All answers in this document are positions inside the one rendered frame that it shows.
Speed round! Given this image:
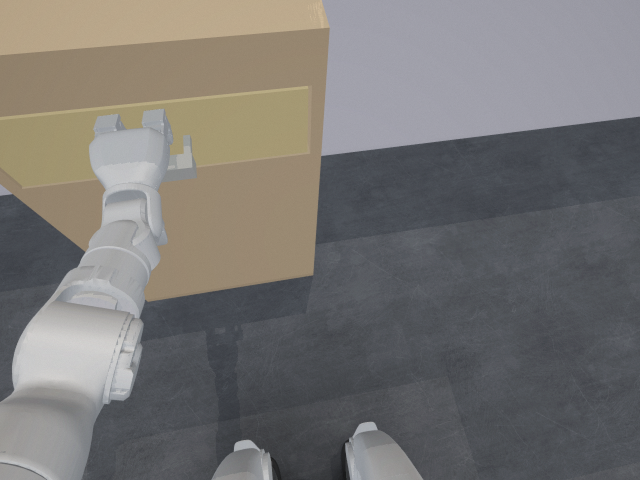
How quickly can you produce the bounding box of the handle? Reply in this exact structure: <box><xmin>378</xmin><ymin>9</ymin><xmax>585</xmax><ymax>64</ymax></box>
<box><xmin>161</xmin><ymin>135</ymin><xmax>197</xmax><ymax>183</ymax></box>

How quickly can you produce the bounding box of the left robot forearm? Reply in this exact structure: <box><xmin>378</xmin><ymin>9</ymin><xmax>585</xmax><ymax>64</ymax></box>
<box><xmin>12</xmin><ymin>183</ymin><xmax>163</xmax><ymax>390</ymax></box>

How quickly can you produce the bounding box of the cabinet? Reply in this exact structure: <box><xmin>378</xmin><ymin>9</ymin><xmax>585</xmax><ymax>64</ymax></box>
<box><xmin>0</xmin><ymin>0</ymin><xmax>330</xmax><ymax>302</ymax></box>

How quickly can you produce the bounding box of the drawer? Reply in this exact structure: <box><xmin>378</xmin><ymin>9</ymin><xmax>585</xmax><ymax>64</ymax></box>
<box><xmin>0</xmin><ymin>86</ymin><xmax>308</xmax><ymax>187</ymax></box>

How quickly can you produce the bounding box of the right robot shin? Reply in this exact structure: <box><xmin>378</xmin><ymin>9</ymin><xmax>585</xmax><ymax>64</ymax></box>
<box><xmin>353</xmin><ymin>422</ymin><xmax>378</xmax><ymax>439</ymax></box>

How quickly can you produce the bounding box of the robot left upper arm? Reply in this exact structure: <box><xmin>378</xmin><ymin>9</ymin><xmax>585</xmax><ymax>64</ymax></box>
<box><xmin>0</xmin><ymin>301</ymin><xmax>144</xmax><ymax>480</ymax></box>

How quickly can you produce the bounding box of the robot right thigh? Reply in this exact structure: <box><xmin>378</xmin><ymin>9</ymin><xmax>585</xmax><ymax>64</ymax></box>
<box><xmin>345</xmin><ymin>430</ymin><xmax>423</xmax><ymax>480</ymax></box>

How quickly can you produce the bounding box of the robot left hand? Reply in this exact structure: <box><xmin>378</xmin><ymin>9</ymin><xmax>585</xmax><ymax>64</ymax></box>
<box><xmin>89</xmin><ymin>109</ymin><xmax>173</xmax><ymax>246</ymax></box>

